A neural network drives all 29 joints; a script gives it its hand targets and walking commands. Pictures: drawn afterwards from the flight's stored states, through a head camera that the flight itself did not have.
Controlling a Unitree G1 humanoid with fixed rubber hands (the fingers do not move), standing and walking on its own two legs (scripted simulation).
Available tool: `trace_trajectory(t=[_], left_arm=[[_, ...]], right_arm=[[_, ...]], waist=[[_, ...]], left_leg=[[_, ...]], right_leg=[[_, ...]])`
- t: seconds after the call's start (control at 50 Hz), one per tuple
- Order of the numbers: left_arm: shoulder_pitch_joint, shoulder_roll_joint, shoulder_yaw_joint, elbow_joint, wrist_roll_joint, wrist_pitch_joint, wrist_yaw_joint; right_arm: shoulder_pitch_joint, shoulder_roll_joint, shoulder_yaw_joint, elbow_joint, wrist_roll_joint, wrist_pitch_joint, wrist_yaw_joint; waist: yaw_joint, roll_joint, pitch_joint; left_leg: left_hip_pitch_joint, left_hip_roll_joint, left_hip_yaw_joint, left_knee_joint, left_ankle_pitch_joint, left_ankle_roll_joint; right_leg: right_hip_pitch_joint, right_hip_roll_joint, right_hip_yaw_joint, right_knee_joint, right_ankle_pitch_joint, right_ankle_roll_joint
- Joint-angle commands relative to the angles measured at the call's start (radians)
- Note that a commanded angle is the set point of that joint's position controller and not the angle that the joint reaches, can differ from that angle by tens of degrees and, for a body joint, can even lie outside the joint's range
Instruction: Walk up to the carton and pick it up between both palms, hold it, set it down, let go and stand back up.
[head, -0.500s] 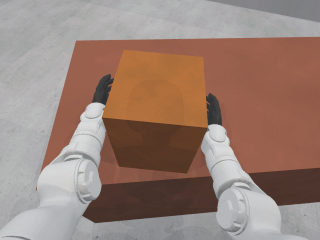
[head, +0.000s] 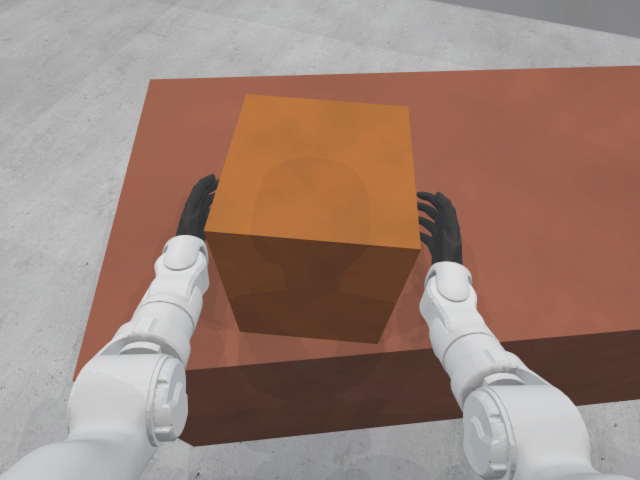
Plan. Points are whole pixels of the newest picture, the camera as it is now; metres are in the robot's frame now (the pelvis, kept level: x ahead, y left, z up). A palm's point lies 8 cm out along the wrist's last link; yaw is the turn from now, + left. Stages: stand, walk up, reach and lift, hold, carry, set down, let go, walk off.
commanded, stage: set down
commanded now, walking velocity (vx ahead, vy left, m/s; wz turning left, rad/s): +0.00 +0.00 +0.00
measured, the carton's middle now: (316, 228) +0.43 +0.02 +0.05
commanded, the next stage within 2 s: none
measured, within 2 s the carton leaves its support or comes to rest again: neither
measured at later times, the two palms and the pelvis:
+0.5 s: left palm (132, 275) +0.34 +0.23 +0.07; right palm (457, 305) +0.31 -0.14 +0.07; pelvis -0.06 +0.01 +0.00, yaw +0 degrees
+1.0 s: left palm (115, 339) +0.27 +0.24 +0.05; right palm (478, 347) +0.27 -0.16 +0.05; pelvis -0.03 +0.01 +0.00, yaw +0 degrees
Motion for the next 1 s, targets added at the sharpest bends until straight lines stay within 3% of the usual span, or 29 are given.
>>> trace_trajectory(t=[0.0,0.06,0.1,0.12,0.2,0.22,0.26,0.28,0.32,0.34,0.36,0.42,0.44,0.46,0.48,0.52,0.56,0.62,0.64,0.66,0.7,0.72,0.74,0.78,0.82,0.86,0.88,0.9,0.98], left_arm=[[-0.349,0.232,-0.018,-0.242,-0.023,-0.053,-0.056],[-0.356,0.251,-0.023,-0.316,-0.039,-0.057,-0.07],[-0.362,0.267,-0.05,-0.303,-0.076,-0.057,-0.072],[-0.403,0.277,-0.081,-0.294,-0.119,-0.062,-0.07],[-0.427,0.26,-0.159,-0.207,-0.186,-0.017,-0.06],[-0.538,0.256,-0.199,-0.134,-0.205,-0.007,-0.058],[-0.471,0.239,-0.231,-0.044,-0.214,0.022,-0.062],[-0.385,0.237,-0.234,-0.106,-0.206,0.028,-0.056],[-0.454,0.206,-0.277,-0.088,-0.242,0.027,-0.047],[-0.357,0.216,-0.259,-0.134,-0.231,0.033,-0.04],[-0.398,0.206,-0.275,-0.134,-0.235,0.032,-0.038],[-0.398,0.221,-0.275,-0.162,-0.261,0.021,-0.035],[-0.346,0.22,-0.273,-0.175,-0.252,0.023,-0.03],[-0.308,0.226,-0.257,-0.206,-0.255,0.022,-0.026],[-0.302,0.218,-0.272,-0.207,-0.256,0.029,-0.034],[-0.244,0.22,-0.263,-0.316,-0.244,0.018,-0.042],[-0.119,0.231,-0.199,-0.449,-0.2,0.025,-0.051],[-0.029,0.226,-0.182,-0.586,-0.194,0.06,-0.064],[-0.037,0.25,-0.173,-0.599,-0.206,0.082,-0.07],[-0.023,0.255,-0.173,-0.66,-0.204,0.094,-0.074],[-0.148,0.274,-0.186,-0.601,-0.246,0.113,-0.077],[-0.083,0.268,-0.199,-0.677,-0.27,0.106,-0.07],[-0.015,0.271,-0.193,-0.693,-0.279,0.116,-0.075],[0.224,0.264,-0.175,-0.921,-0.261,0.133,-0.087],[0.184,0.266,-0.167,-0.909,-0.242,0.163,-0.092],[0.205,0.287,-0.144,-0.811,-0.232,0.222,-0.097],[0.298,0.262,-0.13,-0.898,-0.225,0.24,-0.096],[0.328,0.241,-0.141,-0.943,-0.217,0.255,-0.1],[0.471,0.239,-0.116,-1.095,-0.204,0.307,-0.104]], right_arm=[[-0.225,-0.14,0.151,-0.291,0.1,-0.018,-0.038],[-0.232,-0.142,0.191,-0.351,0.17,0.028,-0.05],[-0.229,-0.12,0.214,-0.381,0.196,0.065,-0.047],[-0.27,-0.127,0.19,-0.393,0.186,0.093,-0.047],[-0.279,-0.13,0.196,-0.384,0.197,0.196,-0.031],[-0.378,-0.155,0.156,-0.301,0.183,0.236,-0.02],[-0.334,-0.153,0.161,-0.267,0.198,0.284,-0.017],[-0.256,-0.154,0.168,-0.299,0.208,0.282,-0.021],[-0.35,-0.163,0.127,-0.303,0.187,0.296,-0.02],[-0.265,-0.167,0.13,-0.356,0.188,0.277,-0.02],[-0.305,-0.188,0.103,-0.338,0.177,0.28,-0.016],[-0.302,-0.191,0.086,-0.44,0.174,0.252,-0.012],[-0.264,-0.192,0.08,-0.435,0.17,0.253,-0.01],[-0.221,-0.195,0.095,-0.472,0.176,0.241,-0.007],[-0.208,-0.188,0.088,-0.433,0.169,0.255,-0.01],[-0.118,-0.162,0.126,-0.454,0.183,0.245,-0.017],[0.027,-0.131,0.159,-0.519,0.191,0.232,-0.026],[0.113,-0.131,0.188,-0.562,0.208,0.251,-0.025],[0.094,-0.134,0.19,-0.576,0.215,0.268,-0.023],[0.101,-0.135,0.176,-0.604,0.202,0.277,-0.023],[-0.03,-0.107,0.133,-0.636,0.162,0.315,-0.02],[0.013,-0.094,0.135,-0.718,0.164,0.313,-0.014],[0.053,-0.084,0.124,-0.783,0.15,0.303,-0.018],[0.291,-0.09,0.166,-0.91,0.18,0.272,-0.025],[0.253,-0.089,0.167,-0.88,0.164,0.285,-0.028],[0.274,-0.113,0.158,-0.864,0.139,0.324,-0.023],[0.355,-0.113,0.16,-0.951,0.149,0.324,-0.019],[0.362,-0.101,0.151,-0.956,0.138,0.318,-0.021],[0.511,-0.114,0.162,-1.068,0.162,0.323,-0.03]], waist=[[0.022,0.05,-0.666],[0.02,0.036,-0.578],[0.037,0.039,-0.489],[0.025,0.039,-0.433],[0.032,0.028,-0.212],[0.002,0.067,-0.151],[0.002,0.068,-0.092],[0.006,0.07,-0.099],[-0.016,0.109,-0.136],[0.028,0.111,-0.172],[-0.004,0.127,-0.197],[0.018,0.12,-0.264],[0.008,0.112,-0.254],[0.034,0.107,-0.289],[0.002,0.115,-0.254],[-0.002,0.126,-0.256],[0.023,0.134,-0.29],[0.022,0.135,-0.246],[0.04,0.142,-0.178],[0.029,0.144,-0.157],[0.02,0.132,-0.119],[0.038,0.131,-0.111],[0.034,0.092,-0.114],[0.054,0.089,-0.2],[0.055,0.124,-0.19],[0.051,0.101,-0.089],[0.065,0.086,-0.105],[0.064,0.116,-0.084],[0.058,0.103,-0.053]], left_leg=[[0.58,-0.031,0.069,0.064,0.599,-0.045],[0.472,-0.042,0.059,-0.014,0.422,-0.032],[0.455,-0.043,0.064,-0.034,0.317,-0.016],[0.441,-0.039,0.07,-0.051,0.227,-0.006],[0.461,-0.03,0.06,-0.073,0.052,0.01],[0.427,-0.019,0.045,-0.087,-0.064,0.012],[0.415,-0.004,0.022,-0.114,-0.19,0.026],[0.443,0.001,0.02,-0.118,-0.165,0.021],[0.404,0.012,-0.003,-0.123,-0.26,0.012],[0.447,0.025,-0.012,-0.132,-0.236,0.001],[0.461,0.031,-0.026,-0.136,-0.256,-0.009],[0.47,0.024,-0.025,-0.114,-0.26,-0.021],[0.477,0.026,-0.022,-0.109,-0.23,-0.024],[0.495,0.028,-0.029,-0.118,-0.208,-0.028],[0.503,0.025,-0.025,-0.11,-0.194,-0.032],[0.559,0.012,-0.004,-0.091,-0.101,-0.036],[0.632,-0.001,0.016,-0.078,0.059,-0.051],[0.663,-0.007,0.013,-0.079,0.119,-0.05],[0.65,-0.007,0.016,-0.09,0.097,-0.051],[0.641,0.002,0.007,-0.103,0.074,-0.052],[0.563,-0.008,0.018,-0.116,-0.079,-0.027],[0.555,-0.003,0.012,-0.124,-0.085,-0.029],[0.565,-0.008,0.021,-0.115,-0.046,-0.024],[0.711,-0.01,0.032,-0.082,0.231,-0.045],[0.709,-0.014,0.022,-0.067,0.246,-0.06],[0.634,-0.017,0.033,-0.085,0.144,-0.04],[0.666,-0.009,0.026,-0.094,0.184,-0.036],[0.665,-0.006,0.028,-0.094,0.199,-0.043],[0.722,-0.008,0.031,-0.083,0.311,-0.051]], right_leg=[[0.416,0.029,-0.026,0.12,0.814,0.069],[0.534,0.025,-0.012,0.103,0.733,0.072],[0.479,0.021,-0.005,0.074,0.529,0.049],[0.428,0.021,-0.012,0.054,0.368,0.043],[0.289,0.023,-0.016,0.011,0.035,0.005],[0.217,0.026,-0.03,0.01,-0.083,-0.01],[0.229,0.027,-0.028,0.007,-0.159,-0.024],[0.276,0.03,-0.032,0.018,-0.115,-0.023],[0.224,0.044,-0.05,0.042,-0.16,-0.031],[0.244,0.046,-0.045,0.039,-0.115,-0.028],[0.229,0.056,-0.055,0.044,-0.107,-0.03],[0.183,0.047,-0.05,0.039,-0.146,-0.022],[0.198,0.051,-0.049,0.038,-0.111,-0.026],[0.225,0.053,-0.053,0.04,-0.091,-0.024],[0.205,0.049,-0.047,0.027,-0.096,-0.025],[0.235,0.042,-0.04,0.007,-0.05,-0.021],[0.294,0.051,-0.033,-0.01,0.062,-0.019],[0.329,0.055,-0.033,-0.029,0.078,-0.031],[0.325,0.049,-0.029,-0.036,0.037,-0.031],[0.333,0.05,-0.032,-0.034,0.033,-0.026],[0.266,0.037,-0.024,-0.039,-0.131,-0.03],[0.279,0.033,-0.025,-0.033,-0.137,-0.036],[0.3,0.031,-0.023,-0.037,-0.108,-0.033],[0.416,0.046,-0.026,-0.034,0.133,-0.022],[0.354,0.044,-0.021,-0.046,0.094,-0.02],[0.337,0.032,-0.01,-0.055,0.012,-0.029],[0.372,0.037,-0.014,-0.055,0.047,-0.033],[0.369,0.043,-0.02,-0.053,0.066,-0.034],[0.429,0.055,-0.028,-0.058,0.146,-0.028]])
